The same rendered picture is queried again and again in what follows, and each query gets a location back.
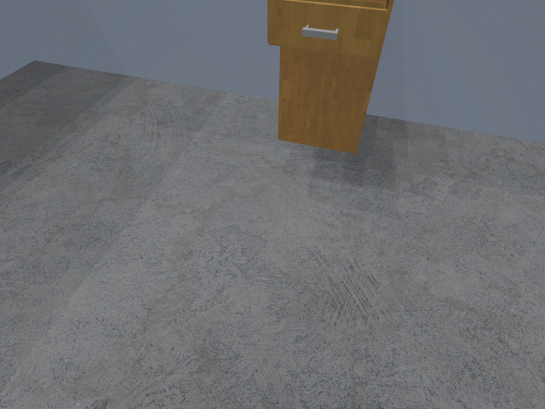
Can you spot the cabinet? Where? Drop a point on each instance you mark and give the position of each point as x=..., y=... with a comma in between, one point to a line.
x=323, y=97

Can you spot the handle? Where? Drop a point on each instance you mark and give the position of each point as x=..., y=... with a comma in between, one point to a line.
x=319, y=33

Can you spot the drawer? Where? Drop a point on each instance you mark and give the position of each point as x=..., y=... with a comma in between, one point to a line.
x=360, y=25

